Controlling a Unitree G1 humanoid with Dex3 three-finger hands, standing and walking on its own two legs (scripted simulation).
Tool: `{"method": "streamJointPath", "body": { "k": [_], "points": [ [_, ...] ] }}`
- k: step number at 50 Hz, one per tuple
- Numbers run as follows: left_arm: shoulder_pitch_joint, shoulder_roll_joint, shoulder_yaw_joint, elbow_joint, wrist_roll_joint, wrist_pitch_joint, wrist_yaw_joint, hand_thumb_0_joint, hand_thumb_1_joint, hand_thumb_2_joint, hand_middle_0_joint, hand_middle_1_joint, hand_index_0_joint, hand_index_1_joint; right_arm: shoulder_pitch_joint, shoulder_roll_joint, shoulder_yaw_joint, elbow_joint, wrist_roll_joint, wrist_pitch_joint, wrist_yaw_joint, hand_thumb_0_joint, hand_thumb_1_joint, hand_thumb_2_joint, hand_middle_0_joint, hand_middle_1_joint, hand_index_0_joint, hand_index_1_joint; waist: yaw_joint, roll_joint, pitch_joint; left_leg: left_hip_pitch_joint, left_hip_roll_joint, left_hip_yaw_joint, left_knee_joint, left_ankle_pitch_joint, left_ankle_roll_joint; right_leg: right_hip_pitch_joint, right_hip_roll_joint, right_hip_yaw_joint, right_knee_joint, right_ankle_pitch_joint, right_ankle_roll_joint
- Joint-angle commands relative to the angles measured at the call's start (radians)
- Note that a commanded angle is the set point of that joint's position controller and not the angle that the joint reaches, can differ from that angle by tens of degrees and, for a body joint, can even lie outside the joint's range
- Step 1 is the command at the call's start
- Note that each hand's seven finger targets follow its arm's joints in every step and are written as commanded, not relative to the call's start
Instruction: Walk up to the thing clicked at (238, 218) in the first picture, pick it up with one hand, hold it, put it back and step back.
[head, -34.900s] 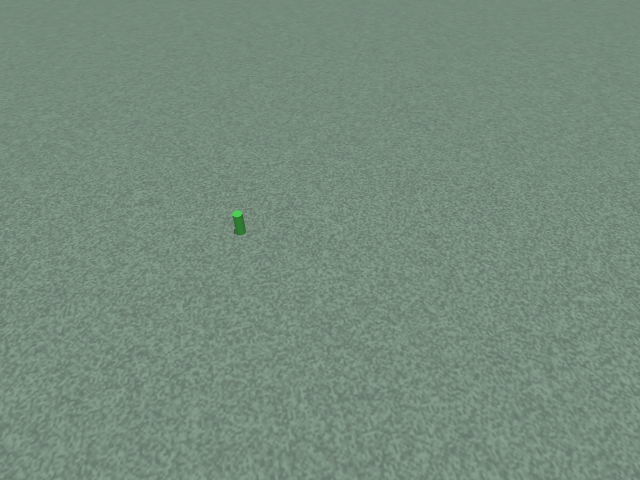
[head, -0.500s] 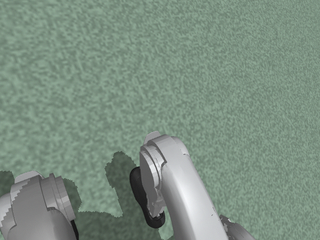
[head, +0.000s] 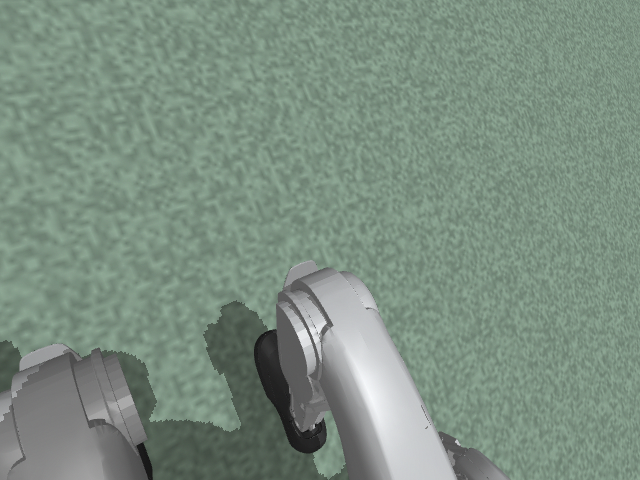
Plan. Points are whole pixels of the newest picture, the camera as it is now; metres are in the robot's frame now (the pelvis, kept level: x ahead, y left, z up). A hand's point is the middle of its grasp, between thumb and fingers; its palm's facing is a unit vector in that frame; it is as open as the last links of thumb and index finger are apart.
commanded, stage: open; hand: left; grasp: from above
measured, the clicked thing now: out of the picture +0.50 +0.33 -0.25
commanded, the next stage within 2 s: withdraw in 0.40 s
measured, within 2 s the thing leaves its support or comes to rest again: neither
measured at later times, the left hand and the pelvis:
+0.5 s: hand out of the picture +0.47 +0.33 -0.22, palm faces -0.43 -0.13 -0.90, open 13.1 cm; pelvis +0.00 +0.00 +0.00, yaw +0 degrees
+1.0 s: hand out of the picture +0.48 +0.37 -0.07, palm faces -0.38 -0.09 -0.92, open 14.1 cm; pelvis +0.00 +0.00 +0.05, yaw +5 degrees
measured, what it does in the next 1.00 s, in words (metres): stands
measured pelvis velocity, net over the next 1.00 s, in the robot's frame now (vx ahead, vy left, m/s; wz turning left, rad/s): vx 0.00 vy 0.00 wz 0.08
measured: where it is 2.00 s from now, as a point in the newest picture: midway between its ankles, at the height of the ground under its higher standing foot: (224, 458)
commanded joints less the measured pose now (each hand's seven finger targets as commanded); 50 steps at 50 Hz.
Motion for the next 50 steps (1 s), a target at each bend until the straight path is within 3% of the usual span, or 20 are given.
{"method": "streamJointPath", "body": {
  "k": [1, 7, 9, 10, 13, 18, 19, 20, 22, 24, 25, 26, 27, 29, 31, 35, 37, 40, 44, 50],
  "points": [
    [-0.274, 0.202, -0.013, -0.151, -0.01, -0.006, 0.026, 0.0, -0.292, 0.817, -0.296, -0.805, -0.291, -0.81, 0.189, -0.318, -0.095, 0.006, 0.004, 0.007, -0.018, 0.0, -0.897, -0.901, 0.201, 0.301, 0.201, 0.301, -0.025, 0.515, -0.663, 0.508, 0.03, 0.109, -0.271, 0.24, 0.018, 0.365, 0.03, -0.122, -0.187, 0.229, -0.094],
    [-0.264, 0.228, 0.013, -0.137, 0.006, -0.019, 0.037, 0.0, -0.324, 0.879, -0.244, -0.888, -0.245, -0.886, 0.211, -0.323, -0.097, 0.013, 0.001, 0.016, -0.02, 0.0, -0.893, -0.899, 0.201, 0.301, 0.201, 0.301, -0.036, 0.507, -0.645, 0.506, 0.029, 0.106, -0.271, 0.249, 0.017, 0.369, 0.028, -0.127, -0.189, 0.241, -0.091],
    [-0.292, 0.185, -0.026, -0.148, -0.001, -0.022, 0.034, 0.0, -0.377, 0.905, -0.203, -0.919, -0.203, -0.919, 0.189, -0.309, -0.092, 0.009, 0.002, 0.01, -0.017, 0.0, -0.895, -0.9, 0.201, 0.301, 0.201, 0.301, -0.035, 0.517, -0.647, 0.497, 0.03, 0.111, -0.269, 0.24, 0.02, 0.373, 0.031, -0.119, -0.189, 0.24, -0.09],
    [-0.286, 0.209, -0.015, -0.151, -0.004, -0.025, 0.041, 0.0, -0.39, 0.909, -0.187, -0.93, -0.188, -0.928, 0.184, -0.311, -0.091, 0.009, 0.004, 0.011, -0.018, 0.0, -0.895, -0.9, 0.201, 0.301, 0.201, 0.301, -0.022, 0.513, -0.664, 0.493, 0.03, 0.109, -0.277, 0.222, 0.022, 0.384, 0.032, -0.118, -0.191, 0.222, -0.091],
    [-0.255, 0.226, 0.01, -0.107, 0.01, -0.018, 0.044, 0.0, -0.386, 0.945, -0.188, -0.953, -0.187, -0.953, 0.21, -0.323, -0.096, 0.015, -0.001, 0.011, -0.017, 0.0, -0.894, -0.899, 0.201, 0.301, 0.201, 0.301, -0.034, 0.495, -0.629, 0.476, 0.027, 0.111, -0.272, 0.233, 0.02, 0.371, 0.029, -0.125, -0.19, 0.226, -0.091],
    [-0.283, 0.191, -0.028, -0.143, 0.005, -0.014, 0.043, 0.0, -0.428, 0.982, -0.138, -1.02, -0.142, -1.015, 0.181, -0.315, -0.095, -0.001, 0.007, 0.007, -0.015, 0.0, -0.895, -0.9, 0.201, 0.301, 0.201, 0.301, -0.019, 0.529, -0.661, 0.528, 0.031, 0.099, -0.289, 0.219, 0.015, 0.339, 0.03, -0.126, -0.18, 0.213, -0.094],
    [-0.279, 0.224, -0.002, -0.152, 0.008, -0.012, 0.05, 0.0, -0.427, 1.001, -0.131, -1.042, -0.137, -1.035, 0.197, -0.321, -0.1, 0.012, 0.005, 0.01, -0.017, 0.0, -0.893, -0.899, 0.201, 0.301, 0.201, 0.301, -0.021, 0.546, -0.684, 0.545, 0.031, 0.102, -0.289, 0.247, 0.013, 0.357, 0.028, -0.127, -0.177, 0.239, -0.091],
    [-0.281, 0.183, -0.039, -0.146, 0.009, -0.009, 0.047, 0.0, -0.422, 1.011, -0.129, -1.059, -0.138, -1.049, 0.194, -0.307, -0.091, 0.011, 0.006, 0.008, -0.015, 0.0, -0.893, -0.899, 0.201, 0.301, 0.201, 0.301, -0.017, 0.554, -0.676, 0.533, 0.029, 0.108, -0.286, 0.242, 0.014, 0.353, 0.03, -0.121, -0.177, 0.233, -0.093],
    [-0.269, 0.216, -0.002, -0.126, 0.006, -0.003, 0.055, 0.0, -0.433, 1.004, -0.113, -1.065, -0.124, -1.052, 0.195, -0.324, -0.102, 0.012, 0.008, 0.007, -0.015, 0.0, -0.893, -0.898, 0.201, 0.301, 0.201, 0.301, -0.019, 0.54, -0.655, 0.533, 0.031, 0.096, -0.293, 0.249, 0.01, 0.328, 0.027, -0.128, -0.17, 0.234, -0.094],
    [-0.283, 0.159, -0.039, -0.114, 0.007, 0.003, 0.045, 0.0, -0.468, 1.016, -0.094, -1.069, -0.101, -1.06, 0.194, -0.312, -0.093, 0.005, 0.007, 0.004, -0.012, 0.0, -0.894, -0.899, 0.201, 0.301, 0.201, 0.301, -0.038, 0.533, -0.623, 0.508, 0.029, 0.105, -0.283, 0.233, 0.015, 0.322, 0.029, -0.125, -0.178, 0.225, -0.093],
    [-0.277, 0.213, 0.004, -0.123, 0.006, 0.004, 0.049, 0.0, -0.467, 1.014, -0.087, -1.077, -0.097, -1.065, 0.207, -0.328, -0.101, 0.01, 0.004, 0.005, -0.013, 0.0, -0.892, -0.898, 0.201, 0.301, 0.201, 0.301, -0.038, 0.518, -0.622, 0.517, 0.031, 0.098, -0.286, 0.245, 0.014, 0.325, 0.024, -0.128, -0.179, 0.235, -0.09],
    [-0.291, 0.216, -0.009, -0.138, 0.003, 0.002, 0.048, 0.0, -0.535, 0.988, -0.073, -1.043, -0.083, -1.032, 0.189, -0.321, -0.092, -0.002, 0.01, 0.003, -0.014, 0.0, -0.913, -0.902, 0.201, 0.3, 0.201, 0.3, -0.022, 0.518, -0.631, 0.491, 0.028, 0.106, -0.282, 0.224, 0.019, 0.334, 0.028, -0.121, -0.182, 0.214, -0.093],
    [-0.296, 0.249, 0.019, -0.155, 0.007, 0.002, 0.052, 0.0, -0.551, 0.997, -0.072, -1.034, -0.077, -1.028, 0.206, -0.327, -0.094, 0.006, 0.005, 0.003, -0.014, 0.0, -0.916, -0.904, 0.201, 0.3, 0.2, 0.3, -0.026, 0.529, -0.65, 0.502, 0.027, 0.111, -0.281, 0.235, 0.019, 0.36, 0.025, -0.119, -0.185, 0.228, -0.092],
    [-0.288, 0.279, 0.043, -0.199, 0.012, 0.005, 0.05, 0.0, -0.552, 0.997, -0.076, -1.03, -0.079, -1.026, 0.205, -0.321, -0.1, 0.001, 0.006, 0.006, -0.015, 0.0, -0.916, -0.905, 0.201, 0.301, 0.2, 0.301, 0.003, 0.567, -0.701, 0.541, 0.029, 0.109, -0.294, 0.255, 0.012, 0.369, 0.023, -0.119, -0.175, 0.236, -0.096],
    [-0.305, 0.247, 0.027, -0.256, 0.003, 0.007, 0.035, 0.0, -0.563, 1.004, -0.073, -1.024, -0.072, -1.024, 0.189, -0.317, -0.107, -0.012, 0.012, 0.009, -0.015, 0.0, -0.918, -0.906, 0.2, 0.301, 0.2, 0.301, 0.01, 0.614, -0.737, 0.576, 0.028, 0.106, -0.303, 0.26, 0.005, 0.343, 0.021, -0.118, -0.168, 0.231, -0.104],
    [-0.265, 0.255, 0.048, -0.392, -0.005, 0.033, -0.009, 0.0, -0.568, 1.008, -0.072, -1.02, -0.069, -1.023, 0.216, -0.307, -0.148, -0.013, 0.025, 0.018, -0.008, 0.0, -0.917, -0.906, 0.2, 0.301, 0.2, 0.301, 0.057, 0.659, -0.82, 0.602, 0.02, 0.132, -0.316, 0.291, 0.006, 0.37, 0.014, -0.097, -0.181, 0.251, -0.106],
    [-0.207, 0.215, 0.044, -0.444, -0.028, 0.056, -0.044, 0.0, -0.569, 1.009, -0.075, -1.011, -0.07, -1.017, 0.229, -0.288, -0.174, -0.001, 0.04, 0.036, 0.0, 0.0, -0.917, -0.907, 0.2, 0.301, 0.2, 0.301, 0.097, 0.677, -0.871, 0.626, 0.018, 0.139, -0.343, 0.307, 0.004, 0.361, 0.012, -0.088, -0.186, 0.254, -0.11],
    [-0.205, 0.17, 0.033, -0.556, -0.068, 0.089, -0.113, 0.0, -0.566, 1.015, -0.072, -1.011, -0.065, -1.018, 0.244, -0.276, -0.214, -0.002, 0.07, 0.071, 0.004, 0.0, -0.914, -0.907, 0.2, 0.301, 0.2, 0.301, 0.117, 0.635, -0.926, 0.634, 0.011, 0.154, -0.386, 0.303, 0.013, 0.384, 0.007, -0.065, -0.228, 0.255, -0.11],
    [-0.233, 0.078, -0.029, -0.596, -0.104, 0.115, -0.231, 0.0, -0.562, 1.018, -0.077, -1.002, -0.066, -1.013, 0.281, -0.253, -0.246, 0.011, 0.097, 0.13, -0.014, 0.0, -0.915, -0.908, 0.2, 0.301, 0.2, 0.301, 0.09, 0.529, -0.878, 0.61, 0.004, 0.17, -0.415, 0.296, 0.024, 0.42, 0.007, -0.043, -0.3, 0.249, -0.111],
    [-0.243, -0.011, -0.092, -0.602, -0.15, 0.108, -0.391, 0.0, -0.494, 0.98, -0.136, -0.943, -0.121, -0.96, 0.284, -0.235, -0.258, -0.017, 0.126, 0.192, -0.075, 0.0, -0.911, -0.907, 0.2, 0.301, 0.2, 0.301, 0.084, 0.395, -0.787, 0.605, -0.002, 0.16, -0.483, 0.249, 0.031, 0.413, -0.009, -0.019, -0.388, 0.19, -0.117]
  ]
}}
